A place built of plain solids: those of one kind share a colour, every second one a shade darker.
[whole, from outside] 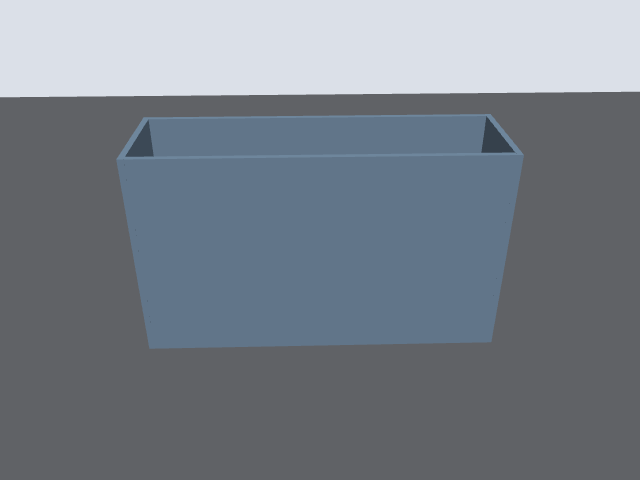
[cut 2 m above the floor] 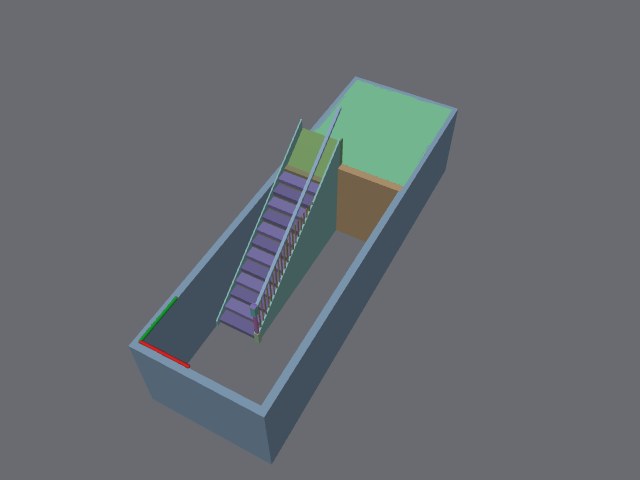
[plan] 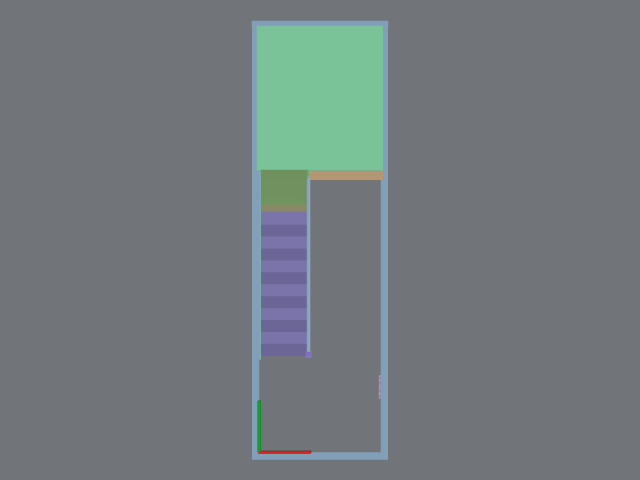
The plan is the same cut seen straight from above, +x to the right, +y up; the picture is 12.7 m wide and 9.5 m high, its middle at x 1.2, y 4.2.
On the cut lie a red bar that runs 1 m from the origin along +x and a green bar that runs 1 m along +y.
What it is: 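A row house's entrance hall, a dwelling of no particular year; the hall below, the landing 2.70 m above it, and between them a joiner's timber flight of 16 risers of about 0.169 m on goings of about 0.236 m, 0.92 m clear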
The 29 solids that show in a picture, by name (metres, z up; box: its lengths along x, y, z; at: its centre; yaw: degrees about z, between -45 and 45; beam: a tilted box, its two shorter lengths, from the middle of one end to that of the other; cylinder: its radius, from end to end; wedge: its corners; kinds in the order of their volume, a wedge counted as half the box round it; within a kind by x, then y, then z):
{
 "upper_1": {"box": [2.5, 2.87, 2.75], "at": [1.2, 7.0, 1.33]},
 "wall_1": {"box": [0.15, 8.69, 5.18], "at": [-0.07, 4.2, 2.54]},
 "wall_2": {"box": [2.7, 0.15, 5.18], "at": [1.2, -0.07, 2.54]},
 "wall_3": {"box": [2.7, 0.15, 5.18], "at": [1.2, 8.46, 2.54]},
 "wall_4": {"box": [0.15, 8.69, 5.18], "at": [2.48, 4.2, 2.54]},
 "carriage_1": {"wedge": [[0.03, 1.96, -0.05], [0.03, 1.96, 0.0], [0.03, 5.59, -0.05], [0.03, 5.59, 2.6], [0.96, 1.96, -0.05], [0.96, 1.96, 0.0], [0.96, 5.59, -0.05], [0.96, 5.59, 2.6]]},
 "upper_edge_1": {"box": [1.46, 0.18, 2.75], "at": [1.72, 5.48, 1.33]},
 "string_1": {"wedge": [[0.0, 1.83, -0.05], [0.0, 1.83, 0.17], [0.0, 5.57, -0.05], [0.0, 5.57, 2.84], [0.03, 1.83, -0.05], [0.03, 1.83, 0.17], [0.03, 5.57, -0.05], [0.03, 5.57, 2.84]]},
 "string_2": {"wedge": [[0.95, 1.93, -0.05], [0.95, 1.93, 0.24], [0.95, 5.47, -0.05], [0.95, 5.47, 2.77], [0.99, 1.93, -0.05], [0.99, 1.93, 0.24], [0.99, 5.47, -0.05], [0.99, 5.47, 2.77]]},
 "rail_1": {"wedge": [[0.94, 1.97, 1.08], [0.94, 1.97, 1.15], [0.94, 5.42, 3.55], [0.94, 5.42, 3.62], [1.01, 1.97, 1.08], [1.01, 1.97, 1.15], [1.01, 5.42, 3.55], [1.01, 5.42, 3.62]]},
 "tread_1": {"wedge": [[0.02, 1.91, 0.06], [0.02, 1.91, 0.16], [0.02, 2.2, 0.06], [0.02, 2.2, 0.16], [0.96, 1.91, 0.06], [0.96, 1.91, 0.16], [0.96, 2.2, 0.06], [0.96, 2.2, 0.16]]},
 "tread_2": {"wedge": [[0.02, 2.14, 0.33], [0.02, 2.15, 0.23], [0.02, 2.43, 0.23], [0.02, 2.43, 0.33], [0.96, 2.14, 0.33], [0.96, 2.15, 0.23], [0.96, 2.43, 0.23], [0.96, 2.43, 0.33]]},
 "tread_3": {"wedge": [[0.02, 2.38, 0.4], [0.02, 2.38, 0.5], [0.02, 2.67, 0.4], [0.02, 2.67, 0.5], [0.96, 2.38, 0.4], [0.96, 2.38, 0.5], [0.96, 2.67, 0.4], [0.96, 2.67, 0.5]]},
 "tread_4": {"wedge": [[0.02, 2.62, 0.57], [0.02, 2.62, 0.67], [0.02, 2.9, 0.57], [0.02, 2.9, 0.67], [0.96, 2.62, 0.57], [0.96, 2.62, 0.67], [0.96, 2.9, 0.57], [0.96, 2.9, 0.67]]},
 "tread_5": {"wedge": [[0.02, 2.85, 0.74], [0.02, 2.85, 0.84], [0.02, 3.14, 0.74], [0.02, 3.14, 0.84], [0.96, 2.85, 0.74], [0.96, 2.85, 0.84], [0.96, 3.14, 0.74], [0.96, 3.14, 0.84]]},
 "tread_6": {"wedge": [[0.02, 3.09, 0.91], [0.02, 3.09, 1.01], [0.02, 3.38, 0.91], [0.02, 3.38, 1.01], [0.96, 3.09, 0.91], [0.96, 3.09, 1.01], [0.96, 3.38, 0.91], [0.96, 3.38, 1.01]]},
 "tread_7": {"wedge": [[0.02, 3.32, 1.18], [0.02, 3.33, 1.08], [0.02, 3.61, 1.08], [0.02, 3.61, 1.18], [0.96, 3.32, 1.18], [0.96, 3.33, 1.08], [0.96, 3.61, 1.08], [0.96, 3.61, 1.18]]},
 "tread_8": {"wedge": [[0.02, 3.56, 1.25], [0.02, 3.56, 1.35], [0.02, 3.85, 1.25], [0.02, 3.85, 1.35], [0.96, 3.56, 1.25], [0.96, 3.56, 1.35], [0.96, 3.85, 1.25], [0.96, 3.85, 1.35]]},
 "tread_9": {"wedge": [[0.02, 3.8, 1.41], [0.02, 3.8, 1.51], [0.02, 4.08, 1.42], [0.02, 4.08, 1.52], [0.96, 3.8, 1.41], [0.96, 3.8, 1.51], [0.96, 4.08, 1.42], [0.96, 4.08, 1.52]]},
 "tread_10": {"wedge": [[0.02, 4.03, 1.58], [0.02, 4.03, 1.68], [0.02, 4.32, 1.59], [0.02, 4.32, 1.69], [0.96, 4.03, 1.58], [0.96, 4.03, 1.68], [0.96, 4.32, 1.59], [0.96, 4.32, 1.69]]},
 "tread_11": {"wedge": [[0.02, 4.27, 1.75], [0.02, 4.27, 1.85], [0.02, 4.56, 1.76], [0.02, 4.56, 1.86], [0.96, 4.27, 1.75], [0.96, 4.27, 1.85], [0.96, 4.56, 1.76], [0.96, 4.56, 1.86]]},
 "tread_12": {"wedge": [[0.02, 4.5, 1.92], [0.02, 4.5, 2.02], [0.02, 4.79, 1.93], [0.02, 4.79, 2.03], [0.96, 4.5, 1.92], [0.96, 4.5, 2.02], [0.96, 4.79, 1.93], [0.96, 4.79, 2.03]]},
 "riser_1": {"wedge": [[0.02, 4.29, 1.66], [0.02, 4.29, 1.76], [0.02, 4.56, 1.73], [0.02, 4.56, 1.76], [0.96, 4.29, 1.66], [0.96, 4.29, 1.76], [0.96, 4.56, 1.73], [0.96, 4.56, 1.76]]},
 "riser_2": {"wedge": [[0.02, 4.53, 1.83], [0.02, 4.53, 1.93], [0.02, 4.79, 1.9], [0.02, 4.79, 1.93], [0.96, 4.53, 1.83], [0.96, 4.53, 1.93], [0.96, 4.79, 1.9], [0.96, 4.79, 1.93]]},
 "riser_3": {"wedge": [[0.02, 4.76, 2.0], [0.02, 4.76, 2.1], [0.02, 5.03, 2.07], [0.02, 5.03, 2.1], [0.96, 4.76, 1.99], [0.96, 4.76, 2.1], [0.96, 5.03, 2.07], [0.96, 5.03, 2.1]]},
 "apron_1": {"wedge": [[0.95, 5.47, -0.05], [0.95, 5.47, 2.7], [0.95, 5.59, -0.05], [0.95, 5.59, 2.7], [0.99, 5.47, -0.05], [0.99, 5.47, 2.7], [0.99, 5.59, -0.05], [0.99, 5.59, 2.7]]},
 "newel_foot_1": {"box": [0.11, 0.11, 0.39], "at": [0.97, 1.93, 0.14]},
 "newel_foot_shaft_1": {"cylinder": 0.043, "from": [0.97, 1.93, 0.34], "to": [0.97, 1.93, 0.97]},
 "newel_foot_block_1": {"box": [0.11, 0.11, 0.29], "at": [0.97, 1.93, 1.11]}
}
